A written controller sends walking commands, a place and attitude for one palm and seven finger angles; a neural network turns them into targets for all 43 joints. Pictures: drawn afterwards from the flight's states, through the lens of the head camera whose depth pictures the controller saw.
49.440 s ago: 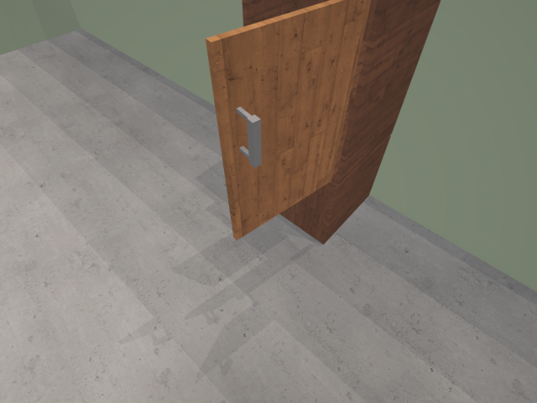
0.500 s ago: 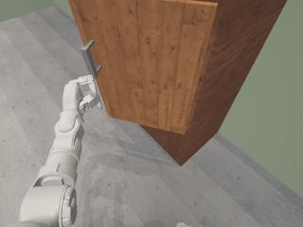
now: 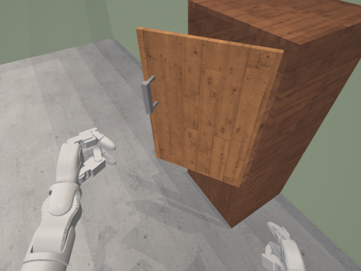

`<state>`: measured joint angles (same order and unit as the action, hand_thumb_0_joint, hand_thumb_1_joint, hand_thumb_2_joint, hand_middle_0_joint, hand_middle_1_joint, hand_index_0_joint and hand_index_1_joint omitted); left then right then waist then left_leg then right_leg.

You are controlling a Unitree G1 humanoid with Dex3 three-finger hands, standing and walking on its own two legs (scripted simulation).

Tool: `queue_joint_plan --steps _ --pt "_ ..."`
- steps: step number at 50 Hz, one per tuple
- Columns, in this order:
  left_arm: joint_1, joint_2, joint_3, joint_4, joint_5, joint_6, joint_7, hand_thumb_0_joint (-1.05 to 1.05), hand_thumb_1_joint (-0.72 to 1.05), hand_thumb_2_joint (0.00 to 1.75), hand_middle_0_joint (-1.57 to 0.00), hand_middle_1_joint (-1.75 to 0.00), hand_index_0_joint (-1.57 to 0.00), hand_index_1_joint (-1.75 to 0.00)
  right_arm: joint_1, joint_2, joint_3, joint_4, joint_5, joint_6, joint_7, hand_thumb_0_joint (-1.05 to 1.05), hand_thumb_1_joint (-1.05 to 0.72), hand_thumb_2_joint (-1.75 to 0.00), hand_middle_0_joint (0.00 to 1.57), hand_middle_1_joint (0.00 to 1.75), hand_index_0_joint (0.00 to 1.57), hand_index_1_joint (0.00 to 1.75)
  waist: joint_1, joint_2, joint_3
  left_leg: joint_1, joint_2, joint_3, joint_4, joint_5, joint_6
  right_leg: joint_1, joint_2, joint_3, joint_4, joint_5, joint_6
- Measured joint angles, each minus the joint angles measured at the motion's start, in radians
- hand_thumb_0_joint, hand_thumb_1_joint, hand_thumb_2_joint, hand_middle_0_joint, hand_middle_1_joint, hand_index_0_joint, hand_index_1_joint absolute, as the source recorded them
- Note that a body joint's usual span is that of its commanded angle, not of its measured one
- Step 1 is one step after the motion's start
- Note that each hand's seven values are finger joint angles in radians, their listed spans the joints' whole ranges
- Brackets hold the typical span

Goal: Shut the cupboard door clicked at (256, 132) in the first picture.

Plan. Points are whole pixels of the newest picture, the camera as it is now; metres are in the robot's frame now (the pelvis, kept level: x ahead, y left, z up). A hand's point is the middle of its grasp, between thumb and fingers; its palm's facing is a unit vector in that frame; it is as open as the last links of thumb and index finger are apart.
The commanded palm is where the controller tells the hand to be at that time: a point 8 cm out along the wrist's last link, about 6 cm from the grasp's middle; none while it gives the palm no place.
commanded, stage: draw the hand back to the body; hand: left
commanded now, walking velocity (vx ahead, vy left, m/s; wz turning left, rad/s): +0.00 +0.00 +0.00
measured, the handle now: (150, 95) +0.64 +0.16 +0.05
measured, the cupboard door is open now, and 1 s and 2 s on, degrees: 33 33 33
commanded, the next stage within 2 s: step back with the hand held close in 0.80 s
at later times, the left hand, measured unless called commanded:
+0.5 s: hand (20, 191) +0.19 +0.28 +0.17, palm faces +0.48 -0.75 -0.45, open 6.7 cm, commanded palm +0.16 +0.31 +0.18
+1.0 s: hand (30, 187) +0.20 +0.27 +0.17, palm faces +0.46 -0.77 -0.43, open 7.4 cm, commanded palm +0.15 +0.30 +0.18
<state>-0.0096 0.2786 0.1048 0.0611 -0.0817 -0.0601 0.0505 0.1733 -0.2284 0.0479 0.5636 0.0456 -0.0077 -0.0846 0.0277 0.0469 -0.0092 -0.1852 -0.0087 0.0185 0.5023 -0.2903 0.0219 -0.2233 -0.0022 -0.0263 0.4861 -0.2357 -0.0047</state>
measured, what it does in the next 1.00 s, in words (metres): stands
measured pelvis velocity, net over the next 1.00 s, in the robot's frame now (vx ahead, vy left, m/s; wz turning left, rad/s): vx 0.01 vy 0.00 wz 0.00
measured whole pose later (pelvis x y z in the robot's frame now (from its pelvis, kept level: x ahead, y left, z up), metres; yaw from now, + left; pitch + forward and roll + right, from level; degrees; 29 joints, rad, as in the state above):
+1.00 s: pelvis +0.01 +0.00 +0.00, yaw +0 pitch -3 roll -1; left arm 0.45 0.36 0.37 -0.35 -0.07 -0.10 0.11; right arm 0.20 -0.24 0.02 0.62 0.01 -0.08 -0.08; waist 0.05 0.09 0.00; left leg -0.13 0.00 0.01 0.45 -0.28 0.02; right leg -0.15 0.01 -0.03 0.40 -0.21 -0.01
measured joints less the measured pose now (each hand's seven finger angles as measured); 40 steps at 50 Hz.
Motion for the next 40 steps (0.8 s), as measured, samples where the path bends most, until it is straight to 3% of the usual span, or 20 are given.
queue_joint_plan --steps 6,12,24,33,40 --pt "0.129 0.021 0.039 -0.159 0.007 0.015 0.024 0.01 0.89 0.9 -0.85 -1.0 -0.85 -1.01 -0.001 0.003 0.011 0.016 -0.014 -0.017 0.007 0.01 -0.9 -0.9 0.2 0.3 0.2 0.3 0.023 0.022 0.015 0.066 -0.006 -0.007 -0.061 0.019 0.003 0.07 -0.005 -0.007 -0.063 0.018 0.005" --pt "0.266 0.033 0.088 -0.281 0.008 0.023 0.026 0.01 0.89 0.9 -0.69 -0.82 -0.69 -0.83 0.009 0.007 0.01 0.033 -0.026 -0.019 0.015 0.01 -0.9 -0.9 0.2 0.3 0.2 0.3 0.029 0.037 0.019 0.098 -0.01 -0.008 -0.093 0.026 0.006 0.1 -0.009 -0.007 -0.089 0.02 0.009" --pt "0.497 0.092 0.258 -0.448 0.006 0.011 0.052 0.01 0.89 0.89 -0.37 -0.47 -0.37 -0.47 0.042 -0.006 -0.022 0.061 -0.032 -0.055 0.013 0.01 -0.9 -0.9 0.2 0.3 0.2 0.3 0.045 0.043 0.003 0.112 -0.004 -0.008 -0.086 0.011 0.002 0.118 -0.003 -0.008 -0.09 0.01 0.007" --pt "0.443 0.044 0.223 -0.405 0.017 0.01 0.067 0.01 0.89 0.9 -0.24 -0.33 -0.24 -0.34 0.023 -0.017 -0.029 0.076 -0.035 -0.084 0.0 0.01 -0.9 -0.9 0.2 0.3 0.2 0.3 0.05 0.032 0.026 0.103 -0.01 -0.014 -0.087 0.024 0.003 0.103 -0.01 -0.013 -0.075 0.012 0.006" --pt "0.468 0.068 0.218 -0.443 0.016 -0.002 0.061 0.01 0.88 0.89 -0.22 -0.3 -0.22 -0.31 0.031 -0.002 -0.024 0.075 -0.039 -0.101 0.0 0.01 -0.9 -0.9 0.2 0.3 0.2 0.3 0.033 0.025 0.012 0.114 -0.001 -0.006 -0.085 0.017 -0.002 0.112 0.0 -0.005 -0.078 0.011 0.001"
